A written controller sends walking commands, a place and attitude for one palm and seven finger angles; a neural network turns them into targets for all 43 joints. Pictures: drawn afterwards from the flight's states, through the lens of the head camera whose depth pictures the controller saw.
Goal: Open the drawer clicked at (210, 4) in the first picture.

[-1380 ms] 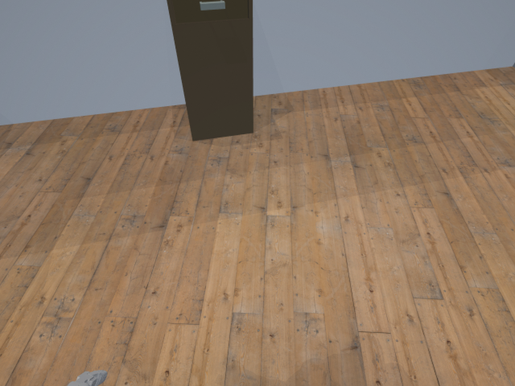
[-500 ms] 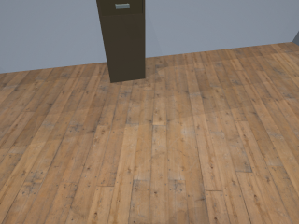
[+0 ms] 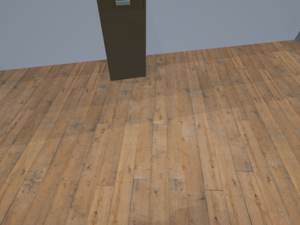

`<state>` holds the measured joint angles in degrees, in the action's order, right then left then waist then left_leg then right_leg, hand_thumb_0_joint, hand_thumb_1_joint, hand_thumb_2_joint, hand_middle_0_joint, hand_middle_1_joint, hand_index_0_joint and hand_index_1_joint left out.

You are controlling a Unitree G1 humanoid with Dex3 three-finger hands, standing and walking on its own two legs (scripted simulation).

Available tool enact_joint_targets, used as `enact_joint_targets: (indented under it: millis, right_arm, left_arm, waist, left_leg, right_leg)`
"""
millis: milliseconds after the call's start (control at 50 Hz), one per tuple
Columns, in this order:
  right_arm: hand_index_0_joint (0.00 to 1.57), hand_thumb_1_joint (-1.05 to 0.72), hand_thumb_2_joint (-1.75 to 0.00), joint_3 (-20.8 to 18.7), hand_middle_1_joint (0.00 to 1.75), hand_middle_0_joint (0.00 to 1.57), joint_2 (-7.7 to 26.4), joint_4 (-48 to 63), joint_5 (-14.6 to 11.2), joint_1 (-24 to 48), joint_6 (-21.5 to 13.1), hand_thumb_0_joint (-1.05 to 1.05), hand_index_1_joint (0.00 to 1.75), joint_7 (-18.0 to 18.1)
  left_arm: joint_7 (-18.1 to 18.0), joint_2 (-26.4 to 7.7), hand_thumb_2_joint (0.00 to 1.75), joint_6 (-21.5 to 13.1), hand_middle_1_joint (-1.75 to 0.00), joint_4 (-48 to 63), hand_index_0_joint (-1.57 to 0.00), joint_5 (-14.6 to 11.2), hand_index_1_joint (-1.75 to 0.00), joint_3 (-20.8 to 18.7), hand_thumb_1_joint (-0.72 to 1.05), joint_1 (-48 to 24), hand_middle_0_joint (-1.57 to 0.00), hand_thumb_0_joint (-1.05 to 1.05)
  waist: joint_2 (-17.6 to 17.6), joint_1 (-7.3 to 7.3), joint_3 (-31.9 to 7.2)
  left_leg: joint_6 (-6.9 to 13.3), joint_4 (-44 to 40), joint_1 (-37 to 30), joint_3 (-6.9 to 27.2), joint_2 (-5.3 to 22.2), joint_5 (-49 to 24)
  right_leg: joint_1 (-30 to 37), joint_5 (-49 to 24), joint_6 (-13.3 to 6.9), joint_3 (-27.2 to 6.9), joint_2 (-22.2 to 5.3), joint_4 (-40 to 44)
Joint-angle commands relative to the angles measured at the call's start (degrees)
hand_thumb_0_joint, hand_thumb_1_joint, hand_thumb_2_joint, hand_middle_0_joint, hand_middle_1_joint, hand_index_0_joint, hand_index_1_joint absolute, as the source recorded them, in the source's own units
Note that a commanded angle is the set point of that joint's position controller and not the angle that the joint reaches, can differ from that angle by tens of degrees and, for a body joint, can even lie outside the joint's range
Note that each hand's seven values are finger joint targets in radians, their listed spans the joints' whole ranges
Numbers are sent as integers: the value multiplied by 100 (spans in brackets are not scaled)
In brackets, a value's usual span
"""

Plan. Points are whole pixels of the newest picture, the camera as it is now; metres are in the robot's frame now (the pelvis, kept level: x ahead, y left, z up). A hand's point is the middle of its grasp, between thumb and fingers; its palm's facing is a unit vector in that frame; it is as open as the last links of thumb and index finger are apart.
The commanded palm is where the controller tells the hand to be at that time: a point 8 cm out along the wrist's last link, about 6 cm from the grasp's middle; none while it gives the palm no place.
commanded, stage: look at it before walking up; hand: left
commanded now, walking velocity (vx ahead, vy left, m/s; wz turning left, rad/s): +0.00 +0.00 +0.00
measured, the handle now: (122, 1) +1.67 +0.32 +0.00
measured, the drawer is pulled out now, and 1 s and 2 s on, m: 0.00 0.00 0.00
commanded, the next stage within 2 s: walk to a spot facing it in 0.36 s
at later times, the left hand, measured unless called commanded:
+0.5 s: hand out of the picture +0.08 +0.25 -0.16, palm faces -0.02 -0.94 -0.34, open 7.4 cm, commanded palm none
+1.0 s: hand out of the picture +0.09 +0.14 -0.18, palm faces +0.00 -0.98 -0.19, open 7.3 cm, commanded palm none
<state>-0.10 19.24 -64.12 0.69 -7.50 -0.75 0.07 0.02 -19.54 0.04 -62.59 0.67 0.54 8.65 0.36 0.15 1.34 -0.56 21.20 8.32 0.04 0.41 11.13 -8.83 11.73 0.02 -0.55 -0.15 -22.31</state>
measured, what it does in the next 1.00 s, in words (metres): walks ahead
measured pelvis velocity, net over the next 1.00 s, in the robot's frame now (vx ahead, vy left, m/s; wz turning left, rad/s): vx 0.14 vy -0.03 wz -0.09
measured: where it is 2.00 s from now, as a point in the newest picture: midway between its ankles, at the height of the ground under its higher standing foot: (160, 186)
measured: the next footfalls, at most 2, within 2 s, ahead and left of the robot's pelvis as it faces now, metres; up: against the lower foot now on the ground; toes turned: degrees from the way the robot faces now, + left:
left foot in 1.26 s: +0.45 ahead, +0.07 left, +0.00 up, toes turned +2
right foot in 1.96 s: +0.65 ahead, -0.19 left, +0.00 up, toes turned -23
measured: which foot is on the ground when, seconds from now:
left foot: down 0.00-0.86, up 0.88-1.00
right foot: down 0.00-1.00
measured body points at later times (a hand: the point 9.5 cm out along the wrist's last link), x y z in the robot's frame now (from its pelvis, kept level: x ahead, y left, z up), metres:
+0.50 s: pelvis +0.01 +0.00 +0.00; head +0.01 +0.00 +0.45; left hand +0.08 +0.30 -0.13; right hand +0.09 -0.30 -0.13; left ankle +0.01 +0.13 -0.75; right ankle +0.00 -0.12 -0.75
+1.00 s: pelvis +0.14 -0.03 -0.01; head +0.15 -0.04 +0.44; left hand +0.09 +0.20 -0.16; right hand +0.09 -0.26 -0.17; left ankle +0.10 +0.10 -0.66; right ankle +0.04 -0.11 -0.75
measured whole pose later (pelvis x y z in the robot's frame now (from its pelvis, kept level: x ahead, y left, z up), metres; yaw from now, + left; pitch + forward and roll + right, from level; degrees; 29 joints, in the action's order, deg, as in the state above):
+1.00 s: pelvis +0.14 -0.03 -0.01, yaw -5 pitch +0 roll +1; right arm -1.8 10.1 -67.0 1.4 -19.4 -0.3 -0.2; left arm -0.7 -8.4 -4.3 -62.8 1.3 -1.2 25.0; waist 0.2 2.3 0.9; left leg 0.2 65.2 24.9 -5.0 4.1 23.1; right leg -4.6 22.7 -2.7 3.1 0.6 -27.3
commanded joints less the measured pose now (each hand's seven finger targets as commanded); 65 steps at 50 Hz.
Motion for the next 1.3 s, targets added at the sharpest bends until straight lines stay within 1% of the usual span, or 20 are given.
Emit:
enact_joint_targets:
  millis: [0,440,480,540,600,720,760,800,820,840,860,940,1020,1100,1160,1200,1220,1240,1260,1280]
  right_arm:
    - [20,-90,-90,-201,30,20,1174,395,-25,308,-109,0,30,63]
    - [20,-90,-90,-188,30,20,1200,394,-29,371,-123,0,30,72]
    - [20,-90,-90,-10,30,20,434,212,16,-17,-16,0,30,39]
    - [20,-90,-90,-59,30,20,455,219,82,-202,60,0,30,2]
    - [20,-90,-90,-123,30,20,492,280,96,-373,47,0,30,-9]
    - [20,-90,-90,-323,30,20,606,182,37,-1362,-157,0,30,67]
    - [20,-90,-90,-324,30,20,449,114,43,-1501,-209,0,30,89]
    - [20,-90,-90,-285,30,20,281,157,43,-1157,-211,0,30,105]
    - [20,-90,-90,-236,30,20,0,323,5,-932,-251,0,30,80]
    - [20,-90,-90,-147,30,20,-377,646,-22,-469,-333,0,30,34]
    - [20,-90,-90,-216,30,20,-135,697,14,-213,-337,0,30,44]
    - [20,-90,-90,-247,30,20,-547,580,57,-95,-269,0,30,-35]
    - [20,-90,-90,-266,30,20,-735,632,31,-154,-151,0,30,-134]
    - [20,-90,-90,-222,30,20,-856,862,-21,342,-192,0,30,-206]
    - [20,-90,-90,-271,30,20,-725,776,-27,-162,-266,0,30,-140]
    - [20,-90,-90,-396,30,20,-382,311,39,-1680,-294,0,30,-49]
    - [20,-90,-90,-500,30,20,50,134,113,-2430,-291,0,30,14]
    - [20,-90,-90,-632,30,20,608,100,180,-2671,-309,0,30,46]
    - [20,-90,-90,-600,30,20,579,168,40,-2312,-260,0,30,62]
    - [20,-90,-90,-555,30,20,268,311,15,-1587,-237,0,30,72]
  left_arm:
    - [-67,-1162,90,-153,-30,370,-20,3,-30,-232,90,-245,-20,0]
    - [-69,-1188,90,-163,-30,383,-20,0,-30,-231,90,-291,-20,0]
    - [-92,-452,90,-47,-30,199,-20,-6,-30,-77,90,147,-20,0]
    - [-5,-519,90,49,-30,191,-20,51,-30,-145,90,374,-20,0]
    - [58,-472,90,59,-30,281,-20,76,-30,-217,90,538,-20,0]
    - [115,133,90,-154,-30,586,-20,62,-30,-226,90,459,-20,0]
    - [117,220,90,-223,-30,679,-20,46,-30,-256,90,394,-20,0]
    - [131,317,90,-285,-30,358,-20,59,-30,-314,90,1250,-20,0]
    - [91,10,90,-342,-30,69,-20,91,-30,-422,90,2132,-20,0]
    - [-21,-530,90,-396,-30,-223,-20,71,-30,-560,90,3105,-20,0]
    - [-87,-439,90,-399,-30,-359,-20,1,-30,-486,90,3359,-20,0]
    - [-153,263,90,-427,-30,-196,-20,86,-30,-329,90,2635,-20,0]
    - [-187,450,90,-495,-30,-202,-20,100,-30,-278,90,2409,-20,0]
    - [-217,499,90,-501,-30,-297,-20,88,-30,-267,90,2413,-20,0]
    - [-231,280,90,-518,-30,-276,-20,66,-30,-365,90,2195,-20,0]
    - [-222,278,90,-513,-30,-236,-20,62,-30,-385,90,1999,-20,0]
    - [-177,447,90,-499,-30,-181,-20,18,-30,-404,90,2179,-20,0]
    - [-103,821,90,-446,-30,-88,-20,-69,-30,-375,90,2644,-20,0]
    - [-125,761,90,-440,-30,58,-20,-31,-30,-367,90,2349,-20,0]
    - [-118,758,90,-393,-30,81,-20,-14,-30,-355,90,2096,-20,0]
  waist:
    - [-36,-8,-233]
    - [-37,-2,-330]
    - [26,2,-405]
    - [118,33,240]
    - [5,20,686]
    - [-993,-266,614]
    - [-1017,-254,692]
    - [-514,240,383]
    - [633,587,51]
    - [2091,858,-37]
    - [1340,860,43]
    - [115,413,664]
    - [692,92,662]
    - [813,109,930]
    - [855,-209,588]
    - [610,-871,-140]
    - [-185,-1085,-826]
    - [-1750,-823,-1298]
    - [-1346,-639,-1110]
    - [-913,-401,-414]
  left_leg:
    - [210,-314,-68,559,636,-566]
    - [201,-347,-214,536,662,-942]
    - [86,-224,-205,369,593,-132]
    - [130,-181,391,313,462,1784]
    - [240,-130,718,410,530,2471]
    - [1071,-720,-624,1636,1779,1394]
    - [1163,-430,-779,1400,1869,-49]
    - [695,788,219,389,1348,-606]
    - [331,2426,1606,-424,704,-444]
    - [75,3898,3130,-895,61,1822]
    - [138,4468,3297,-264,263,2018]
    - [50,4657,3531,-313,640,1051]
    - [-43,3964,3247,-645,562,344]
    - [66,2511,2530,-948,412,-233]
    - [301,1906,1198,-1083,64,-264]
    - [451,1417,-492,-767,74,-480]
    - [627,1194,-1533,113,740,-201]
    - [1183,68,-2235,2632,2382,265]
    - [1368,-753,-1543,3430,2652,1311]
    - [1187,-1097,-633,2918,2481,2359]
  right_leg:
    - [-60,-512,-184,-619,-650,450]
    - [136,-953,-169,-562,-678,431]
    - [106,60,-85,-568,-628,426]
    - [-442,1981,-220,-844,-528,547]
    - [-869,2452,-339,-893,-387,314]
    - [-2185,1405,-165,213,35,-1848]
    - [-2256,1622,-134,227,-170,-1806]
    - [-454,798,-239,347,-129,-581]
    - [1173,327,-484,-733,-697,33]
    - [2074,-894,-952,-2802,-2112,734]
    - [1917,-1405,-1134,-2953,-2246,640]
    - [1240,-2020,-1121,-1596,-1733,643]
    - [833,-2461,-883,-604,-1233,944]
    - [455,-2852,-728,-217,-1026,1083]
    - [410,-4297,-678,-21,-1077,369]
    - [-17,-3906,-512,123,-943,-1400]
    - [-601,-2286,-398,319,-522,-2787]
    - [-1820,1779,-243,479,338,-4913]
    - [-2098,1983,-360,-158,189,-5781]
    - [-2329,1433,-375,-194,-164,-6013]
